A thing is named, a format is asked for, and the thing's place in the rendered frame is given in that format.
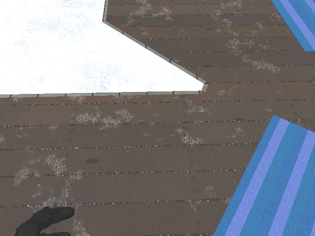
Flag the robot left hand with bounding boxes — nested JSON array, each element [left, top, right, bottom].
[[15, 206, 75, 236]]

